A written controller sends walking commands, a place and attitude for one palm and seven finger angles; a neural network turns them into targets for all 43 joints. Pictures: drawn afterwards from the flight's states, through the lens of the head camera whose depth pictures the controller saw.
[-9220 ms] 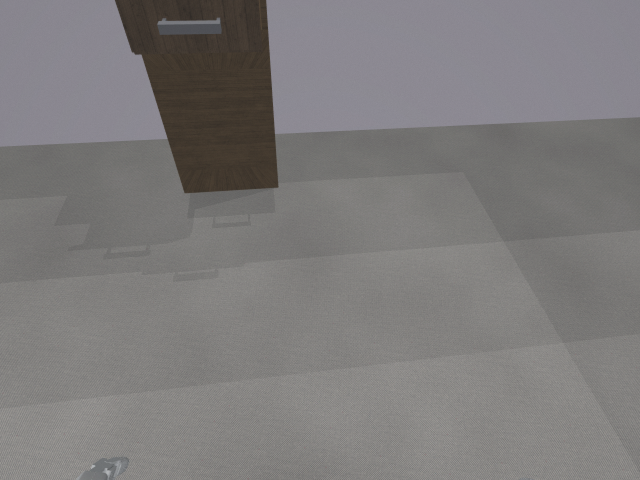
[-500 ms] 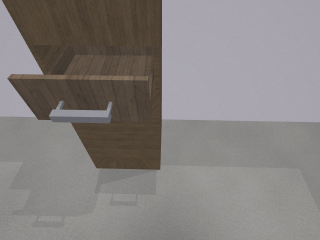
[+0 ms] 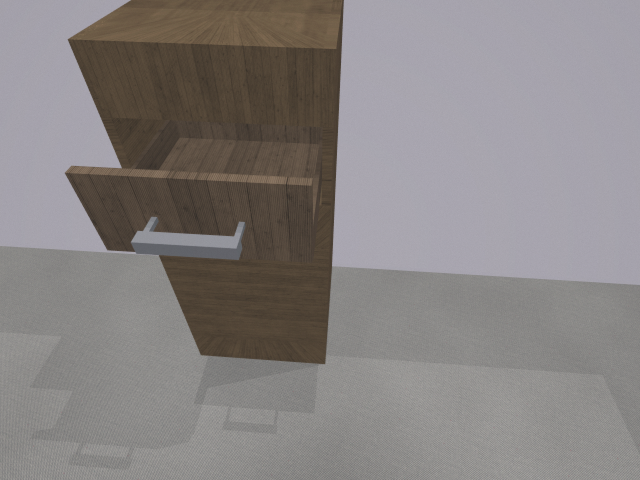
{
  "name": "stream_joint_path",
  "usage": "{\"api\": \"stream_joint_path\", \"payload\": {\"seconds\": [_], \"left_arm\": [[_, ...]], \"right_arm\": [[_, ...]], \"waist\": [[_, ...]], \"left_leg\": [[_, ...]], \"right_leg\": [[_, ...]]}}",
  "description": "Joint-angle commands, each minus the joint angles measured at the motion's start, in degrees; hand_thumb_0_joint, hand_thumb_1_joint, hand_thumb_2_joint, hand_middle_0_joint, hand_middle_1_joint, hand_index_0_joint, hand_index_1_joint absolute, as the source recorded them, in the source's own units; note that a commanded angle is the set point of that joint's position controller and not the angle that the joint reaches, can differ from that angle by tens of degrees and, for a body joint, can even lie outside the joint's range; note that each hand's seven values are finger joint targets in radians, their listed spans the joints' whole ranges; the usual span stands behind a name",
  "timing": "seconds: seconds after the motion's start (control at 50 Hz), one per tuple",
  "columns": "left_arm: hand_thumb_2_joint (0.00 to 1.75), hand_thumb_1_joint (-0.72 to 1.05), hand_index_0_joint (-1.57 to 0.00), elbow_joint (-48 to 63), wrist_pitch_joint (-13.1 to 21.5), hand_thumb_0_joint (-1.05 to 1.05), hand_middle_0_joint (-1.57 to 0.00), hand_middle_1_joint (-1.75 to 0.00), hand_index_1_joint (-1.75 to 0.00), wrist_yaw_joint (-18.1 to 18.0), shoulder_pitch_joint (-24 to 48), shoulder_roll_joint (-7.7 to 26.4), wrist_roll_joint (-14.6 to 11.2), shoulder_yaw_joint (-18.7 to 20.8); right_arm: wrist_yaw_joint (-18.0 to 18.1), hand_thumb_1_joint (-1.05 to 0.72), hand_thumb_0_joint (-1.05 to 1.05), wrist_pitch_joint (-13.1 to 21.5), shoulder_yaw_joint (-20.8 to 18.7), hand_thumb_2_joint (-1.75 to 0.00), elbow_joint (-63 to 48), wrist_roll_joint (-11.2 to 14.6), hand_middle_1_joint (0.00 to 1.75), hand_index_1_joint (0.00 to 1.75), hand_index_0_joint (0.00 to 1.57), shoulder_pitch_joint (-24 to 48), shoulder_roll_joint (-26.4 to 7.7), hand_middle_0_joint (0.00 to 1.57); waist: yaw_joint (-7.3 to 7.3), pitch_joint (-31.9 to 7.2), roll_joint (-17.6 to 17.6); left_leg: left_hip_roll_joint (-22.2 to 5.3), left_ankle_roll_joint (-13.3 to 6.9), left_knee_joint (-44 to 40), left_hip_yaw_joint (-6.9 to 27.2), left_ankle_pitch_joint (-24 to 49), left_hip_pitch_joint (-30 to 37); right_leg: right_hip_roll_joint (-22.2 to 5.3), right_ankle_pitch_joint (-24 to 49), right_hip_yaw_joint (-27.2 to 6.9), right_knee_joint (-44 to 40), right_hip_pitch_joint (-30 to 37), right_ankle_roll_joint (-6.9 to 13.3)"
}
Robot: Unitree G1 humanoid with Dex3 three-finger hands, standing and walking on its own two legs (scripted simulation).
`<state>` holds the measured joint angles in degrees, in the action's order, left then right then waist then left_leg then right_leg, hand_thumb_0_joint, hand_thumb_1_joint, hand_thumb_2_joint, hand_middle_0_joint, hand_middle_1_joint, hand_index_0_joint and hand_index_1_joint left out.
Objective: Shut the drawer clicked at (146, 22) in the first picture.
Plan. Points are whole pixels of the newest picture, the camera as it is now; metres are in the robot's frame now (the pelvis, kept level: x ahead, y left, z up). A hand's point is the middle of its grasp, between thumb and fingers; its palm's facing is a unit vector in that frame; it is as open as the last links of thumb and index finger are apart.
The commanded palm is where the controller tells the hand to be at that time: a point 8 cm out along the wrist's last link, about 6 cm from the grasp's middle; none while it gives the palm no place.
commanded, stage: shuffle to correct the standing spot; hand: left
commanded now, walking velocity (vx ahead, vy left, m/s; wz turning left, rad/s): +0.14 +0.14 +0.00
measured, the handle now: (192, 235) +0.47 +0.25 +0.03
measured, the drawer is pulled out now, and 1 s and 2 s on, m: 0.17 0.17 0.17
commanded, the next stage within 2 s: come to a stop and stand still in 0.28 s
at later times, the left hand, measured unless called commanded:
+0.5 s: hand out of the picture +0.04 +0.26 -0.18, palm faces -0.01 -0.98 -0.17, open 7.4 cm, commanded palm none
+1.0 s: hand out of the picture +0.06 +0.26 -0.18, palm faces -0.03 -0.98 -0.20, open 7.3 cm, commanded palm none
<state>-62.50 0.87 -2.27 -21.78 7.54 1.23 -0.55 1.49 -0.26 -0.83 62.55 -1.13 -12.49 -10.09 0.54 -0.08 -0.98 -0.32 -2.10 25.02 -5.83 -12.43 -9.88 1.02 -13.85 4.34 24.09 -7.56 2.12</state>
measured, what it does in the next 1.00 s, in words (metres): lifts its right foot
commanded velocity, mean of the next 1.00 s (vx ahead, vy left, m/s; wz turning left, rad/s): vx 0.03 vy -0.02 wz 0.00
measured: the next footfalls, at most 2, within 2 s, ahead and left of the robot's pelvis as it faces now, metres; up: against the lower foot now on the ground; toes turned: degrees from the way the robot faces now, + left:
right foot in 1.04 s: +0.00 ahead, -0.05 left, +0.00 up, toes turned -2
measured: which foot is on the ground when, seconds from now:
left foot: down 0.00-1.00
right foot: down 0.00-0.30, up 0.32-1.00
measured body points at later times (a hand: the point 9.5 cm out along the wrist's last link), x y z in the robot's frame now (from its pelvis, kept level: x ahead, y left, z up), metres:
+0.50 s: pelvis +0.03 +0.09 +0.00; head +0.02 +0.10 +0.45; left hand +0.04 +0.31 -0.16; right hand -0.04 -0.11 -0.16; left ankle +0.03 +0.12 -0.74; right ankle +0.01 -0.05 -0.68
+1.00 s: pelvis +0.02 +0.08 +0.00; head +0.01 +0.09 +0.45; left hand +0.06 +0.31 -0.16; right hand -0.02 -0.13 -0.16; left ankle +0.03 +0.12 -0.74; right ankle -0.04 -0.06 -0.72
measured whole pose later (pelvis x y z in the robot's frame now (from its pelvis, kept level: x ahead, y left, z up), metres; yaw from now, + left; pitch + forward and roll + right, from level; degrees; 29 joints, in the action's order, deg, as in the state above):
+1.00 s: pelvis +0.02 +0.08 +0.00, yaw -2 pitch +1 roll -1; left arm -60.1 -1.5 -2.1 -15.8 8.9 1.3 0.7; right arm 1.5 0.6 -0.7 61.9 -1.8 -21.0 -8.2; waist -2.3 -1.8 -1.1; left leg 2.3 -6.8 27.2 -8.4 -14.0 -14.6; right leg -1.6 -24.3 1.0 39.2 -14.2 0.7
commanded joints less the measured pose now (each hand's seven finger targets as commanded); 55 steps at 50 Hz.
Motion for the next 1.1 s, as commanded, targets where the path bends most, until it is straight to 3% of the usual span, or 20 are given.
{"api": "stream_joint_path", "payload": {"seconds": [0.0,0.06,0.12,0.22,0.24,0.28,0.32,0.36,0.42,0.5,0.58,0.78,0.8,0.82,0.86,0.88,0.96,1.0,1.06,1.08], "left_arm": [[0.9,0.9,-0.2,2.0,0.9,0.0,-0.2,-0.3,-0.3,-0.4,-3.6,7.6,-0.2,2.0],[0.9,0.9,-0.2,2.5,0.3,0.0,-0.2,-0.3,-0.3,-0.6,-4.4,9.4,0.0,3.5],[0.9,0.9,-0.2,3.2,0.3,0.0,-0.2,-0.3,-0.3,-0.8,-4.5,9.6,0.1,4.6],[0.9,0.9,-0.2,3.6,0.0,0.0,-0.2,-0.3,-0.3,-0.4,-2.0,9.1,0.2,5.0],[0.9,0.9,-0.2,3.6,-0.2,0.0,-0.2,-0.3,-0.3,-0.2,-1.5,7.8,0.1,4.7],[0.9,0.9,-0.2,4.5,-0.6,0.0,-0.2,-0.3,-0.3,0.4,-2.1,3.3,0.1,3.8],[0.9,0.9,-0.2,5.2,-0.9,0.0,-0.2,-0.3,-0.3,0.4,0.8,2.6,1.0,3.2],[0.9,0.9,-0.2,4.4,-0.3,0.0,-0.2,-0.3,-0.3,1.3,0.6,2.5,0.8,3.3],[0.9,0.9,-0.2,3.3,-0.3,0.0,-0.2,-0.3,-0.3,1.2,0.2,1.1,0.3,3.1],[0.9,0.9,-0.2,2.5,-1.6,0.0,-0.2,-0.3,-0.3,0.1,-0.6,1.2,-0.4,2.9],[0.9,0.9,-0.2,3.2,-3.0,0.0,-0.2,-0.3,-0.3,-0.2,1.6,2.8,-0.4,4.0],[0.9,0.9,-0.2,4.7,-3.5,0.0,-0.2,-0.3,-0.3,-0.3,6.7,1.7,-0.4,3.7],[0.9,0.9,-0.2,2.2,-2.6,0.0,-0.2,-0.3,-0.3,-1.2,7.5,6.0,0.3,3.1],[0.9,0.9,-0.2,5.6,-3.0,0.0,-0.2,-0.3,-0.3,-1.2,4.3,3.3,-0.2,2.2],[0.9,0.9,-0.2,6.1,-2.4,0.0,-0.2,-0.3,-0.3,-0.1,4.1,5.1,0.3,2.2],[0.9,0.9,-0.2,5.3,-1.9,0.0,-0.2,-0.3,-0.3,0.1,3.2,5.4,0.2,2.1],[0.9,0.9,-0.2,4.5,-0.7,0.0,-0.2,-0.3,-0.3,0.0,3.7,3.8,-0.5,1.3],[0.9,0.9,-0.2,3.3,-0.1,0.0,-0.2,-0.3,-0.3,-0.4,2.4,4.0,-0.4,0.6],[0.9,0.9,-0.2,2.6,0.3,0.0,-0.2,-0.3,-0.3,-0.4,1.9,5.0,-0.5,-0.3],[0.9,0.9,-0.2,1.8,0.8,0.0,-0.2,-0.3,-0.3,-0.3,1.6,5.4,-0.4,-0.3]], "right_arm": [[-0.5,-0.9,0.0,0.0,-0.4,-0.9,-0.9,0.1,0.3,0.3,0.2,-3.8,-4.2,0.2],[-0.8,-0.9,0.0,-0.8,-0.8,-0.9,-0.7,-0.1,0.3,0.3,0.2,-5.0,-4.0,0.2],[-0.8,-0.9,0.0,-0.5,-1.2,-0.9,-1.6,-0.1,0.3,0.3,0.2,-5.5,-3.6,0.2],[-0.9,-0.9,0.0,0.7,-1.0,-0.9,-0.6,0.2,0.3,0.3,0.2,-11.8,-1.5,0.2],[-0.7,-0.9,0.0,1.0,-0.9,-0.9,0.2,0.2,0.3,0.3,0.2,-14.7,-2.0,0.2],[0.0,-0.9,0.0,1.0,-2.1,-0.9,0.7,-0.5,0.3,0.3,0.2,-19.1,-7.6,0.2],[0.0,-0.9,0.0,1.3,-1.9,-0.9,0.0,-0.2,0.3,0.3,0.2,-17.3,-6.4,0.2],[0.1,-0.9,0.0,2.4,-1.0,-0.9,-0.6,0.1,0.3,0.3,0.2,-14.9,-4.3,0.2],[0.7,-0.9,0.0,3.7,-0.4,-0.9,0.0,0.1,0.3,0.3,0.2,-15.2,-2.6,0.2],[2.2,-0.9,0.0,4.4,0.4,-0.9,2.4,0.2,0.3,0.3,0.2,-17.0,-1.7,0.2],[3.1,-0.9,0.0,3.2,-0.1,-0.9,3.7,0.0,0.3,0.3,0.2,-17.8,-1.8,0.2],[2.5,-0.9,0.0,2.2,-0.9,-0.9,3.5,-0.3,0.3,0.3,0.2,-14.9,-0.1,0.2],[0.6,-0.9,0.0,2.4,-1.6,-0.9,0.4,-0.1,0.3,0.3,0.2,-13.4,-7.8,0.2],[0.0,-0.9,0.0,2.1,-0.5,-0.9,-2.8,-0.4,0.3,0.3,0.2,-9.0,-5.0,0.2],[-0.3,-0.9,0.0,2.3,-0.5,-0.9,-3.0,-0.9,0.3,0.3,0.2,-9.2,-4.3,0.2],[-0.2,-0.9,0.0,2.2,-0.5,-0.9,-2.6,-0.6,0.3,0.3,0.2,-10.8,-3.7,0.2],[0.2,-0.9,0.0,1.7,-0.6,-0.9,-3.0,-0.3,0.3,0.3,0.2,-11.3,-3.7,0.2],[0.1,-0.9,0.0,1.6,-0.1,-0.9,-3.3,0.5,0.3,0.3,0.2,-9.9,-2.7,0.2],[-0.5,-0.9,0.0,1.6,0.5,-0.9,-2.8,0.2,0.3,0.3,0.2,-9.3,-1.8,0.2],[-0.4,-0.9,0.0,1.5,0.4,-0.9,-2.5,0.1,0.3,0.3,0.2,-9.4,-2.8,0.2]], "waist": [[-0.22,6.9,3.9],[0.19,8.6,7.1],[0.83,9.1,5.5],[-1.49,6.0,4.7],[-2.36,5.8,1.3],[-3.09,5.8,-12.9],[-2.94,10.7,-12.0],[-1.27,10.2,-2.1],[-0.72,6.7,3.5],[-0.51,2.3,-0.2],[-1.45,1.9,-4.4],[-2.4,4.9,-5.8],[-3.18,5.5,3.9],[0.98,3.7,-1.3],[-0.42,2.1,-16.2],[-1.28,-1.0,-15.9],[-1.49,-1.0,-3.2],[-1.79,3.8,2.8],[-2.82,4.6,-4.9],[-2.95,2.8,3.7]], "left_leg": [[-2.9,0.2,-1.6,4.9,-5.8,-3.8],[-1.1,0.8,7.3,2.8,-8.6,-8.1],[-2.0,0.7,14.5,3.9,-10.3,-14.5],[-0.8,0.8,2.1,1.9,-5.5,-3.2],[-1.0,0.5,-0.7,3.3,-5.5,0.1],[-12.8,-4.8,-12.0,19.0,-18.7,1.3],[-17.2,-8.9,-20.1,26.3,-25.7,-3.9],[-16.1,-9.0,-20.0,23.9,-19.1,-4.6],[-14.4,-6.2,-17.5,16.7,4.3,0.0],[-15.3,-1.2,-11.6,11.9,38.3,5.7],[-16.1,-0.5,-8.1,10.6,47.5,7.5],[-14.6,-4.8,-10.6,10.8,27.2,2.3],[-16.5,-6.2,-5.4,15.8,34.3,-4.1],[-15.8,-5.7,-10.4,14.4,2.3,-8.5],[-10.1,-4.3,-11.1,14.5,-2.1,-3.4],[-9.9,-4.3,-9.5,14.4,1.5,0.5],[-10.8,-4.3,-4.1,13.8,12.0,1.7],[-7.1,-1.6,-1.2,10.0,5.0,-4.0],[-4.7,-0.2,-4.0,9.9,-1.6,-1.0],[-5.4,-0.9,-1.7,9.5,2.4,0.4]], "right_leg": [[-10.7,-11.7,-13.6,-11.5,-6.2,1.7],[-16.2,-22.5,-20.3,-16.9,-7.5,4.8],[-19.6,-18.1,-22.7,-16.2,-4.3,8.4],[-15.1,-11.7,-13.3,-7.3,-8.4,5.9],[-11.7,-12.7,-10.1,-2.9,-11.0,4.2],[-2.4,-15.5,1.8,14.3,-18.1,0.0],[-4.2,-15.6,-0.9,31.2,-22.7,0.7],[-6.5,-9.5,-2.3,36.3,-24.0,0.3],[-7.1,-2.6,-3.6,34.2,-23.1,-1.8],[-5.5,-1.8,-5.3,30.6,-20.2,-3.2],[-3.8,-3.9,-6.1,31.9,-20.7,-3.7],[-4.8,-5.2,-4.7,23.3,-15.6,-4.6],[-6.0,-9.1,-3.0,26.2,-16.0,-3.5],[-3.9,-15.1,-2.3,23.9,-11.8,-2.4],[-2.0,-12.3,-1.4,21.7,-14.4,-1.6],[-1.6,-12.5,-1.9,21.7,-14.4,-1.6],[-2.0,-5.9,-2.3,5.8,-9.4,-0.9],[-4.7,0.4,-8.5,-0.7,-7.5,1.3],[-7.2,-1.6,-10.3,-1.3,-11.3,2.7],[-5.7,2.5,-10.0,-0.4,-9.5,2.2]]}}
